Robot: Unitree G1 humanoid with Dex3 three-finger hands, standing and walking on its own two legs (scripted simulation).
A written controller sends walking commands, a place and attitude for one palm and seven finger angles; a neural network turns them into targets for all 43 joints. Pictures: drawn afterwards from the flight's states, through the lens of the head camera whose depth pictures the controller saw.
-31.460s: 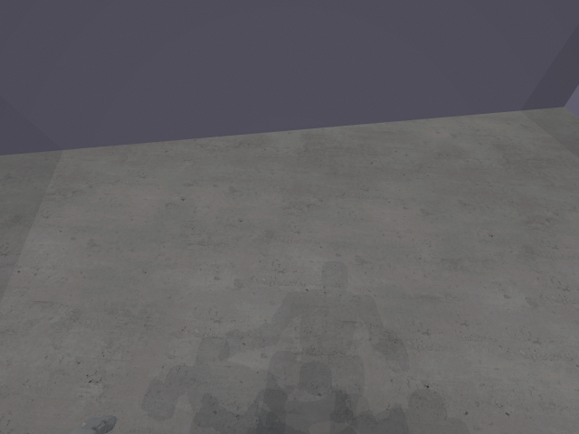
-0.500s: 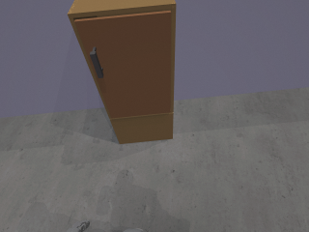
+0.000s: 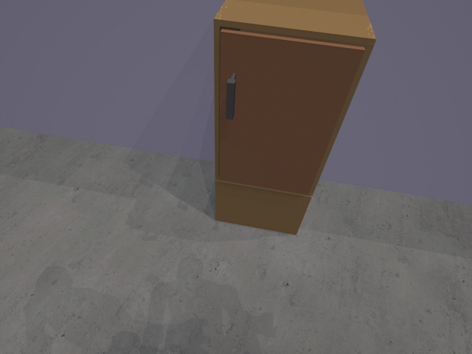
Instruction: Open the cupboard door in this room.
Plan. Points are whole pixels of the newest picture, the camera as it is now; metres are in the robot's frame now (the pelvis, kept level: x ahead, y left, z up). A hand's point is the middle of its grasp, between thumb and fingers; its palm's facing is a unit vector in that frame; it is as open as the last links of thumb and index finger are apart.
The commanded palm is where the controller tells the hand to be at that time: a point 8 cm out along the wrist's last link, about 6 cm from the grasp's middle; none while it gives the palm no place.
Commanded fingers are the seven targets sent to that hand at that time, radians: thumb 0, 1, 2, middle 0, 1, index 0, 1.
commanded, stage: take the last steps up to it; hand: left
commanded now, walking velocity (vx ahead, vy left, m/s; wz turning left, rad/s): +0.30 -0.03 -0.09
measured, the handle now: (231, 96) +0.78 +0.14 +0.00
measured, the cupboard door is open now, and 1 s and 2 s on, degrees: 0 0 0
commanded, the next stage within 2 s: come to a stop and stand still in 0.46 s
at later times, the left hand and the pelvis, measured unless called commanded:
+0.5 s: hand (188, 276) +0.30 +0.16 -0.18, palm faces -0.11 -0.97 -0.20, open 7.4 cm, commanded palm none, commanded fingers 0.00 0.90 0.90 -0.20 -0.30 -0.20 -0.30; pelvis +0.17 -0.02 -0.02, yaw -4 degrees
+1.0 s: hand (177, 274) +0.30 +0.18 -0.19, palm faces +0.02 -0.98 -0.22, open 7.4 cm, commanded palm none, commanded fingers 0.00 0.90 0.90 -0.20 -0.30 -0.20 -0.30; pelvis +0.25 -0.01 -0.01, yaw -3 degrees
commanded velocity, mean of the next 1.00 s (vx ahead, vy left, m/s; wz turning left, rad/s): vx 0.01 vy -0.01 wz -0.03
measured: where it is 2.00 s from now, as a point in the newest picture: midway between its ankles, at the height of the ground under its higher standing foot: outside the picture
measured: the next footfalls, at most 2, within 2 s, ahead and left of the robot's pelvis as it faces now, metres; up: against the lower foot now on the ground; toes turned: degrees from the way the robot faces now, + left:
right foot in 0.50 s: +0.30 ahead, -0.12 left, +0.00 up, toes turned -11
left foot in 1.00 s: +0.29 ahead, +0.11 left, +0.00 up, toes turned +0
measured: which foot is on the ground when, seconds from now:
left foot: down 0.00-0.50, up 0.52-0.98, down 1.00-1.00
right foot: down 0.00-0.00, up 0.02-0.48, down 0.50-1.00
